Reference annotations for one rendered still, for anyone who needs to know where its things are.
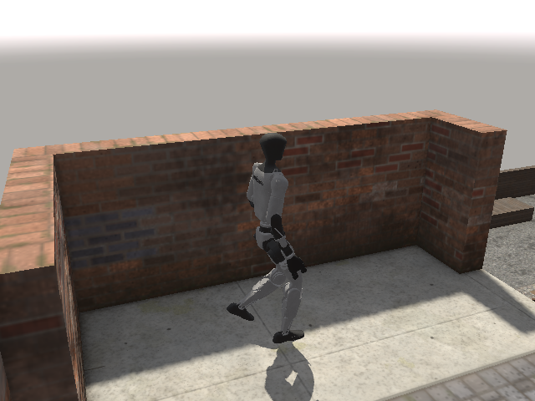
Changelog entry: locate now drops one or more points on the robot right forearm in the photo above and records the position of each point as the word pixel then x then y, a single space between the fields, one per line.
pixel 286 249

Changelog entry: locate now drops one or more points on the right robot hand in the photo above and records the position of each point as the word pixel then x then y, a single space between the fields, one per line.
pixel 295 264

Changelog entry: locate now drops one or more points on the right robot upper arm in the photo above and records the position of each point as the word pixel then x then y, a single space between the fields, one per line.
pixel 279 185

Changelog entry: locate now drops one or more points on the left robot upper arm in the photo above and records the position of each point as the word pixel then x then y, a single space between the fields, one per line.
pixel 250 187

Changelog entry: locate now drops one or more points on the humanoid robot head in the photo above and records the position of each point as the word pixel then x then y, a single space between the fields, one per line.
pixel 273 145

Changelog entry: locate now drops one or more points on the robot torso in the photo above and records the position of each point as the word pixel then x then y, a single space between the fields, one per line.
pixel 261 196

